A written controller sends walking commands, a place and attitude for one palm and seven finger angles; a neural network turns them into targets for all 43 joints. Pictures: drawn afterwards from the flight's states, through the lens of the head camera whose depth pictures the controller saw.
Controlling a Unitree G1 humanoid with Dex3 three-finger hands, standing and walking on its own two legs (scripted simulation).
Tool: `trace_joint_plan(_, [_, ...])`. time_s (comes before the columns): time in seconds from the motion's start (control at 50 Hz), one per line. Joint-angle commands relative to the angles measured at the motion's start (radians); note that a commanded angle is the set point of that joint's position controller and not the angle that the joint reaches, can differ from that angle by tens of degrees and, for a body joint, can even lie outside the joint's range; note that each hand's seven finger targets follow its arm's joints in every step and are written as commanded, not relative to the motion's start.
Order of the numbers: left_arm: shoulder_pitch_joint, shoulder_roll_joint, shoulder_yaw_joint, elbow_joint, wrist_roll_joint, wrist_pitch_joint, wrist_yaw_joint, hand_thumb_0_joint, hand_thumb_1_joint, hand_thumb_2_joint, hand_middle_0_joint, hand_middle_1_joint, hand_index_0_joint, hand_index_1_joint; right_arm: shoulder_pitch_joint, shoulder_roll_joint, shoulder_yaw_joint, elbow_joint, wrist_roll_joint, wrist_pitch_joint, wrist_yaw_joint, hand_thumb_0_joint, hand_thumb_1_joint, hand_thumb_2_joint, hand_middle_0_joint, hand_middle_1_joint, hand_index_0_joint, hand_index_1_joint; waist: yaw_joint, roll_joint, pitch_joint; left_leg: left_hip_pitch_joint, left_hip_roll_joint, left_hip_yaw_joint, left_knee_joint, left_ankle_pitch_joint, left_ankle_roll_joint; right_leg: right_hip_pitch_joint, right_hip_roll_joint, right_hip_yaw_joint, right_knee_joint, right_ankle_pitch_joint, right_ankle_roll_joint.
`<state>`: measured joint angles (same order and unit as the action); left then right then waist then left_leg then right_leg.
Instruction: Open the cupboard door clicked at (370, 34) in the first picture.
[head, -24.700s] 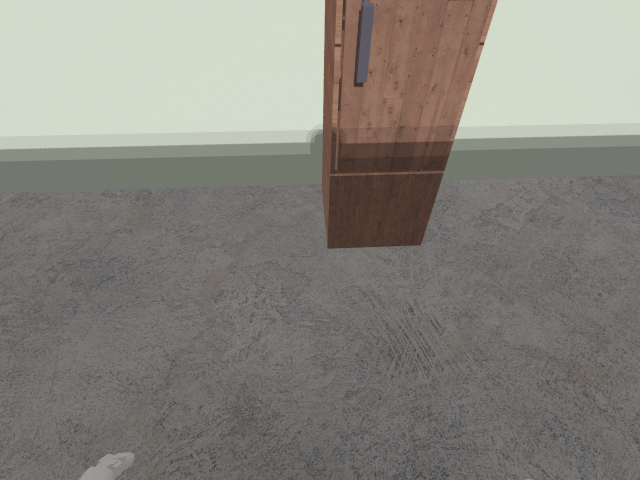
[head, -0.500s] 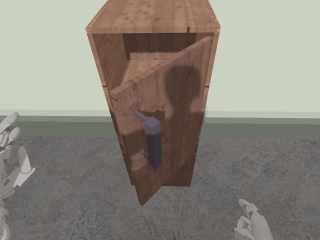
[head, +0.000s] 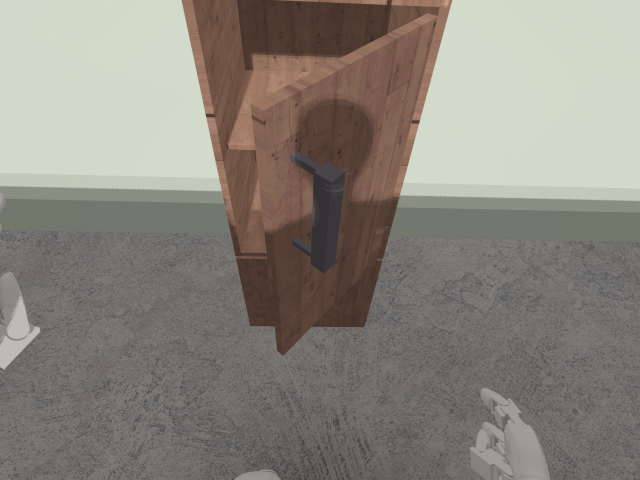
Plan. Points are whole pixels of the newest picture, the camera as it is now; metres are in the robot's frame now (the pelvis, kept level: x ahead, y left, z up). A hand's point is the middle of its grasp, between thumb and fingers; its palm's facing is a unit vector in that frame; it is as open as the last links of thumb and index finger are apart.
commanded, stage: step back with the hand held close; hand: left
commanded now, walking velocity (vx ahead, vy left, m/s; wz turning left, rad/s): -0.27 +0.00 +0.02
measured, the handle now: (312, 215) +0.42 +0.04 +0.10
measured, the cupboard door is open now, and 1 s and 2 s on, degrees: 49 49 49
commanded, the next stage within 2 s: stop stepping back and stand still in 0.32 s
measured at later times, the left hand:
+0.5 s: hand out of the picture +0.09 +0.27 +0.19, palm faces +0.40 -0.82 -0.41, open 7.4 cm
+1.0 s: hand out of the picture +0.02 +0.23 +0.16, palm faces +0.39 -0.83 -0.39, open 7.4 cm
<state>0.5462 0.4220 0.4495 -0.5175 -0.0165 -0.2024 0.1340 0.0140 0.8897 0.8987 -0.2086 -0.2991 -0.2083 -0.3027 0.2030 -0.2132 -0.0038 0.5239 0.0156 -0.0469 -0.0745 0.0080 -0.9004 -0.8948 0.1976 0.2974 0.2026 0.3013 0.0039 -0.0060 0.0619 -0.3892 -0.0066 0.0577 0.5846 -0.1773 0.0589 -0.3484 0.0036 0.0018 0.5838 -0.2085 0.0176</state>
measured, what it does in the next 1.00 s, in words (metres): walks backwards: left foot, then right foot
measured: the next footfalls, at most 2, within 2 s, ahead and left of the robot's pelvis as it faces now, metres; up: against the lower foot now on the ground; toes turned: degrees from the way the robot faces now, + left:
left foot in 0.22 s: +0.05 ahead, +0.10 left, +0.00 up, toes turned +3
right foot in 0.62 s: -0.20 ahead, -0.11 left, +0.00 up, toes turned +1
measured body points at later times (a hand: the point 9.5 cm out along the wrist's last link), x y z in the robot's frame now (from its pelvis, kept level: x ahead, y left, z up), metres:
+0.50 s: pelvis -0.12 +0.01 +0.02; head -0.09 +0.05 +0.46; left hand +0.06 +0.31 +0.21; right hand +0.05 -0.20 -0.06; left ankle +0.01 +0.10 -0.73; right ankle -0.21 -0.13 -0.66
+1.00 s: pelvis -0.21 -0.01 +0.00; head -0.23 -0.01 +0.45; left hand -0.01 +0.27 +0.18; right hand -0.08 -0.28 -0.08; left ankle -0.15 +0.09 -0.73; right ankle -0.26 -0.10 -0.70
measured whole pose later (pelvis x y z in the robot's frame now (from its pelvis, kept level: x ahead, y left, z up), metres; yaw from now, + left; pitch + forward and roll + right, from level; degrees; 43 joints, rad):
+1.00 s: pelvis -0.21 -0.01 +0.00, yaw -2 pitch -2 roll +2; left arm 0.45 0.37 0.38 -0.38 -0.04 -0.16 0.15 0.02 0.89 0.90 -0.20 -0.30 -0.20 -0.30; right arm 0.23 -0.22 -0.01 0.66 0.00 -0.13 -0.07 0.01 -0.90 -0.89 0.20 0.30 0.20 0.30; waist -0.04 -0.05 -0.01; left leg -0.32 -0.02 0.11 0.57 -0.22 0.05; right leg -0.28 0.00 0.00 0.85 -0.51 0.01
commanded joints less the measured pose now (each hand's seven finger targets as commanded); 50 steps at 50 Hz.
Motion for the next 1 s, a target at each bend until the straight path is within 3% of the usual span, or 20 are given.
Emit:
trace_joint_plan(0.0, [-0.062, 0.143, 0.111, -0.187, 0.010, -0.069, 0.025, 0.000, 0.900, 0.900, -0.200, -0.300, -0.200, -0.300, -0.078, -0.148, -0.061, -0.141, -0.005, -0.072, -0.009, 0.000, -0.900, -0.900, 0.200, 0.300, 0.200, 0.300, -0.002, 0.053, -0.091, -0.318, 0.148, -0.166, -0.227, -0.509, 0.036, 0.266, -0.029, 0.094, 0.000, -0.094, -0.020])
trace_joint_plan(0.06, [-0.087, 0.158, 0.083, -0.227, -0.004, -0.073, 0.037, 0.000, 0.900, 0.900, -0.200, -0.300, -0.200, -0.300, -0.038, -0.124, -0.062, -0.095, -0.011, -0.073, 0.002, 0.000, -0.900, -0.900, 0.200, 0.300, 0.200, 0.300, -0.012, -0.171, -0.106, 0.075, -0.002, -0.058, 0.263, -0.307, -0.055, -0.221, -0.262, 0.352, -0.364, -0.448, -0.143])
trace_joint_plan(0.1, [-0.109, 0.153, 0.065, -0.237, -0.005, -0.071, 0.049, 0.000, 0.900, 0.900, -0.200, -0.300, -0.200, -0.300, -0.058, -0.102, -0.044, -0.068, -0.024, -0.068, 0.007, 0.000, -0.900, -0.900, 0.200, 0.300, 0.200, 0.300, -0.012, -0.193, -0.136, 0.140, 0.012, -0.074, 0.414, -0.282, -0.054, -0.260, -0.315, 0.304, -0.357, -0.301, -0.170])
trace_joint_plan(0.14, [-0.122, 0.179, 0.096, -0.250, -0.006, -0.063, 0.054, 0.000, 0.900, 0.900, -0.200, -0.300, -0.200, -0.300, -0.066, -0.097, -0.034, -0.079, -0.024, -0.068, 0.000, 0.000, -0.900, -0.900, 0.200, 0.300, 0.200, 0.300, -0.015, -0.151, -0.138, 0.132, 0.020, -0.053, 0.200, -0.246, -0.053, -0.166, -0.237, 0.181, -0.267, -0.137, -0.117])
trace_joint_plan(0.18, [-0.127, 0.204, 0.115, -0.271, -0.013, -0.072, 0.056, 0.000, 0.900, 0.900, -0.200, -0.300, -0.200, -0.300, -0.096, -0.123, -0.035, -0.075, -0.019, -0.075, -0.022, 0.000, -0.900, -0.900, 0.200, 0.300, 0.200, 0.300, -0.018, 0.094, -0.067, 0.113, 0.052, -0.101, -0.148, -0.216, -0.041, -0.153, -0.127, 0.094, -0.083, -0.146, -0.049])
trace_joint_plan(0.2, [-0.112, 0.180, 0.117, -0.306, -0.012, -0.088, 0.059, 0.000, 0.900, 0.900, -0.200, -0.300, -0.200, -0.300, -0.095, -0.150, -0.036, -0.094, -0.024, -0.088, -0.026, 0.000, -0.900, -0.900, 0.200, 0.300, 0.200, 0.300, -0.004, 0.329, -0.067, -0.055, 0.229, -0.337, -0.326, -0.252, 0.028, -0.060, -0.021, 0.022, 0.158, -0.170, -0.003])
trace_joint_plan(0.22, [-0.116, 0.187, 0.139, -0.322, 0.000, -0.099, 0.066, 0.000, 0.900, 0.900, -0.200, -0.300, -0.200, -0.300, -0.071, -0.122, -0.038, -0.087, -0.036, -0.108, -0.020, 0.000, -0.900, -0.900, 0.200, 0.300, 0.200, 0.300, -0.007, 0.415, -0.108, -0.102, 0.358, -0.469, -0.395, -0.140, 0.094, -0.035, 0.040, 0.008, 0.422, -0.281, 0.004])
trace_joint_plan(0.26, [-0.077, 0.194, 0.166, -0.272, -0.003, -0.107, 0.064, 0.000, 0.900, 0.900, -0.200, -0.300, -0.200, -0.300, -0.054, -0.104, -0.055, -0.053, -0.043, -0.130, -0.003, 0.000, -0.900, -0.900, 0.200, 0.300, 0.200, 0.300, -0.015, 0.267, -0.159, -0.087, 0.375, -0.434, -0.378, -0.127, 0.114, -0.048, 0.031, 0.086, 0.644, -0.302, -0.007])
trace_joint_plan(0.32, [-0.009, 0.147, 0.122, -0.297, -0.026, -0.087, 0.056, 0.000, 0.900, 0.900, -0.200, -0.300, -0.200, -0.300, -0.061, -0.114, -0.071, -0.035, -0.030, -0.145, 0.017, 0.000, -0.900, -0.900, 0.200, 0.300, 0.200, 0.300, -0.007, 0.124, -0.208, 0.148, 0.316, -0.295, -0.257, 0.228, 0.094, -0.139, 0.033, 0.048, 0.555, -0.280, 0.012])
trace_joint_plan(0.46, [0.022, 0.143, 0.077, -0.286, -0.045, -0.030, 0.053, 0.000, 0.900, 0.900, -0.200, -0.300, -0.200, -0.300, -0.074, -0.109, -0.047, -0.031, -0.026, -0.147, 0.017, 0.000, -0.900, -0.900, 0.200, 0.300, 0.200, 0.300, -0.013, 0.254, -0.218, 0.153, 0.217, -0.235, -0.498, -0.375, -0.002, 0.065, 0.091, -0.089, 0.199, -0.347, -0.005])
trace_joint_plan(0.52, [0.048, 0.182, 0.108, -0.312, -0.056, -0.026, 0.055, 0.000, 0.900, 0.900, -0.200, -0.300, -0.200, -0.300, -0.072, -0.095, -0.037, -0.043, -0.034, -0.136, 0.010, 0.000, -0.900, -0.900, 0.200, 0.300, 0.200, 0.300, -0.004, 0.316, -0.257, 0.180, 0.137, -0.151, -0.510, -0.364, -0.100, 0.217, 0.130, -0.154, -0.098, -0.367, -0.040])
trace_joint_plan(0.56, [0.091, 0.223, 0.137, -0.321, -0.062, -0.024, 0.047, 0.000, 0.900, 0.900, -0.200, -0.300, -0.200, -0.300, -0.072, -0.079, -0.025, -0.047, -0.029, -0.114, 0.012, 0.000, -0.900, -0.900, 0.200, 0.300, 0.200, 0.300, -0.007, 0.191, -0.270, 0.180, 0.047, -0.026, -0.302, -0.201, -0.121, 0.277, 0.044, -0.096, -0.344, -0.192, -0.085])
trace_joint_plan(0.6, [0.100, 0.270, 0.178, -0.334, -0.068, -0.038, 0.045, 0.000, 0.900, 0.900, -0.200, -0.300, -0.200, -0.300, -0.081, -0.071, -0.014, -0.035, -0.036, -0.081, 0.016, 0.000, -0.900, -0.900, 0.200, 0.300, 0.200, 0.300, 0.001, -0.075, -0.234, 0.197, 0.009, -0.030, 0.122, -0.068, -0.074, 0.045, -0.226, 0.163, -0.418, 0.003, -0.145])
trace_joint_plan(0.64, [0.023, 0.328, 0.237, -0.307, -0.066, -0.052, 0.053, 0.000, 0.900, 0.900, -0.200, -0.300, -0.200, -0.300, -0.089, -0.091, -0.005, -0.039, -0.036, -0.098, 0.024, 0.000, -0.900, -0.900, 0.200, 0.300, 0.200, 0.300, 0.005, -0.100, -0.220, -0.074, 0.036, -0.048, 0.314, -0.121, -0.077, 0.144, -0.347, 0.247, -0.360, 0.256, -0.202])
trace_joint_plan(0.68, [0.007, 0.202, 0.139, -0.177, -0.067, -0.021, 0.032, 0.000, 0.900, 0.900, -0.200, -0.300, -0.200, -0.300, -0.069, -0.117, -0.037, -0.024, 0.004, -0.093, 0.020, 0.000, -0.900, -0.900, 0.200, 0.300, 0.200, 0.300, -0.015, -0.188, -0.182, -0.159, 0.027, -0.059, 0.321, -0.061, -0.072, 0.248, -0.230, 0.142, -0.259, 0.451, -0.078])
trace_joint_plan(0.8, [-0.233, 0.147, 0.011, 0.017, -0.023, -0.040, 0.028, 0.000, 0.900, 0.900, -0.200, -0.300, -0.200, -0.300, -0.061, -0.123, -0.024, 0.013, -0.007, -0.116, -0.018, 0.000, -0.900, -0.900, 0.200, 0.300, 0.200, 0.300, -0.023, -0.043, -0.037, 0.125, -0.013, 0.049, -0.042, -0.068, 0.001, 0.108, -0.204, 0.091, -0.123, 0.436, -0.052])
trace_joint_plan(0.84, [-0.258, 0.147, 0.003, -0.021, -0.022, -0.048, 0.030, 0.000, 0.900, 0.900, -0.200, -0.300, -0.200, -0.300, -0.045, -0.148, -0.039, -0.006, -0.006, -0.120, -0.019, 0.000, -0.900, -0.900, 0.200, 0.300, 0.200, 0.300, -0.032, 0.043, -0.090, 0.301, 0.070, -0.095, -0.113, 0.044, 0.066, 0.005, -0.108, 0.043, 0.073, 0.372, 0.019])
trace_joint_plan(0.9, [-0.175, 0.191, 0.052, -0.122, -0.019, -0.068, 0.038, 0.000, 0.900, 0.900, -0.200, -0.300, -0.200, -0.300, -0.026, -0.119, -0.029, -0.017, -0.024, -0.131, -0.003, 0.000, -0.900, -0.900, 0.200, 0.300, 0.200, 0.300, -0.021, 0.200, -0.153, 0.364, 0.323, -0.502, -0.226, 0.270, 0.227, -0.182, -0.008, 0.035, 0.365, -0.320, 0.029])
trace_joint_plan(0.94, [-0.135, 0.204, 0.075, -0.213, -0.016, -0.056, 0.035, 0.000, 0.900, 0.900, -0.200, -0.300, -0.200, -0.300, -0.069, -0.127, -0.039, -0.017, -0.023, -0.147, 0.010, 0.000, -0.900, -0.900, 0.200, 0.300, 0.200, 0.300, -0.011, 0.106, -0.094, 0.099, 0.300, -0.403, -0.334, -0.060, 0.165, -0.002, -0.025, 0.028, 0.334, -0.334, -0.010])
trace_joint_plan(0.98, [-0.017, 0.254, 0.160, -0.262, -0.028, -0.053, 0.048, 0.000, 0.900, 0.900, -0.200, -0.300, -0.200, -0.300, -0.079, -0.124, -0.038, -0.036, -0.021, -0.149, 0.009, 0.000, -0.900, -0.900, 0.200, 0.300, 0.200, 0.300, 0.011, 0.163, -0.119, -0.032, 0.224, -0.250, -0.402, -0.340, 0.092, 0.176, -0.003, -0.061, 0.194, -0.257, -0.023])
